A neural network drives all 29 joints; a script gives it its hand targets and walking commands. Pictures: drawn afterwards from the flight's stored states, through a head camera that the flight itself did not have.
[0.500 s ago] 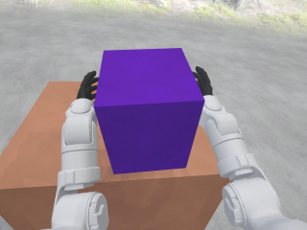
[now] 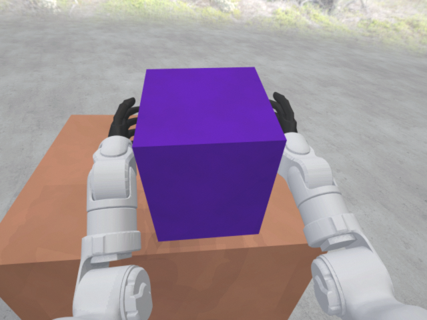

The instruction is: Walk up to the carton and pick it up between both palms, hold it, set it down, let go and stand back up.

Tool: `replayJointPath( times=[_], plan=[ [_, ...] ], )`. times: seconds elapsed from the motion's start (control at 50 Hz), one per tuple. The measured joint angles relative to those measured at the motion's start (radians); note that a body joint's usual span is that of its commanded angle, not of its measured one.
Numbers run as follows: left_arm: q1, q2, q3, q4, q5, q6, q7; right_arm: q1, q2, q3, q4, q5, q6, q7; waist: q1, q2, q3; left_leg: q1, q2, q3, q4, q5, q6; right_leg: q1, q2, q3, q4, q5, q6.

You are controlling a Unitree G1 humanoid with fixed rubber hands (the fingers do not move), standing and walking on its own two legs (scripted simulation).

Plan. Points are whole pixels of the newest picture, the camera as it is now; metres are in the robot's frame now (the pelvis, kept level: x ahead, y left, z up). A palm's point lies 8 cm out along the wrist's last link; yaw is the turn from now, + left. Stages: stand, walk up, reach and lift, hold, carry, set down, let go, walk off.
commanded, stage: hold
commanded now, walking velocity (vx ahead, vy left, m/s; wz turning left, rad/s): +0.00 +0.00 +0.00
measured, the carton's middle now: (205, 155) +0.36 +0.01 +0.18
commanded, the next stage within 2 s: none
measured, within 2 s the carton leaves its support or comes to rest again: neither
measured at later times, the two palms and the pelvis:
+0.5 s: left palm (125, 138) +0.35 +0.15 +0.22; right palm (287, 140) +0.36 -0.14 +0.22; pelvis +0.00 +0.00 +0.00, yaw +0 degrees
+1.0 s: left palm (124, 141) +0.35 +0.15 +0.22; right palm (286, 140) +0.35 -0.14 +0.22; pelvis +0.00 +0.00 +0.00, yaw +1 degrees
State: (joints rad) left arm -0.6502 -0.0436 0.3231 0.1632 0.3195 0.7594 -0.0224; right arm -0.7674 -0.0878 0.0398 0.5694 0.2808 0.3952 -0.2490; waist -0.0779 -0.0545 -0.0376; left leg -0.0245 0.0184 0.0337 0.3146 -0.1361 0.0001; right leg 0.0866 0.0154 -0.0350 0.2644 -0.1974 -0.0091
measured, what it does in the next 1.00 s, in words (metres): stands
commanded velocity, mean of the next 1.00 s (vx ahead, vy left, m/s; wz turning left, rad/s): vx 0.00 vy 0.00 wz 0.00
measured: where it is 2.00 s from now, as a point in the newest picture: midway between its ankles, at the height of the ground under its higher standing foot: outside the picture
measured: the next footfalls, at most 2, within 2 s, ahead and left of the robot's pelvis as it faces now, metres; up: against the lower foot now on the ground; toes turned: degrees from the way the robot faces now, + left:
none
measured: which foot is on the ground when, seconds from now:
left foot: down 0.00-1.00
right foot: down 0.00-1.00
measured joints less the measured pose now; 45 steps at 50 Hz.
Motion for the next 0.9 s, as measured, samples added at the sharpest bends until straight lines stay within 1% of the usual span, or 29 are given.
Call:
replayJointPath(
  times=[0.14, 0.3, 0.48, 0.66, 0.78, 0.9],
  plan=[
    [0.015, 0.006, -0.003, -0.017, -0.002, 0.010, -0.002, -0.008, 0.013, -0.011, 0.009, 0.002, 0.005, 0.003, -0.011, -0.011, 0.001, 0.002, 0.000, -0.009, 0.007, -0.004, -0.003, 0.010, 0.001, -0.009, -0.004, -0.002, -0.002],
    [0.002, -0.002, -0.003, -0.013, 0.006, 0.011, -0.001, 0.005, 0.013, -0.023, 0.001, -0.003, -0.002, 0.008, -0.022, 0.008, 0.010, -0.003, -0.004, -0.011, 0.010, -0.002, 0.001, 0.006, -0.003, -0.011, -0.001, 0.000, 0.002],
    [-0.014, -0.010, 0.001, 0.005, 0.006, 0.002, 0.001, 0.018, -0.003, -0.008, -0.015, -0.003, -0.002, 0.002, -0.009, 0.027, 0.009, -0.004, -0.005, 0.002, 0.001, 0.002, 0.007, -0.006, -0.005, 0.002, 0.006, 0.000, 0.005],
    [-0.012, 0.001, 0.007, 0.010, 0.000, 0.006, -0.002, -0.011, 0.000, -0.003, 0.008, 0.001, 0.010, -0.003, 0.003, 0.001, -0.004, 0.003, 0.000, 0.002, 0.001, 0.000, 0.001, 0.001, 0.000, 0.002, 0.005, -0.001, 0.001],
    [-0.008, 0.011, 0.005, 0.005, -0.002, 0.014, -0.004, -0.030, 0.015, -0.022, 0.030, -0.004, 0.012, 0.004, -0.007, -0.015, -0.002, -0.002, 0.001, -0.008, 0.005, 0.001, -0.003, 0.003, 0.002, -0.007, 0.000, 0.001, -0.002],
    [-0.004, 0.010, -0.006, -0.006, 0.001, 0.011, -0.002, -0.018, 0.015, -0.030, 0.015, -0.003, 0.005, 0.008, -0.020, -0.006, 0.007, -0.012, -0.002, -0.013, 0.010, 0.003, 0.000, -0.001, 0.000, -0.013, -0.004, 0.006, 0.000]
  ],
)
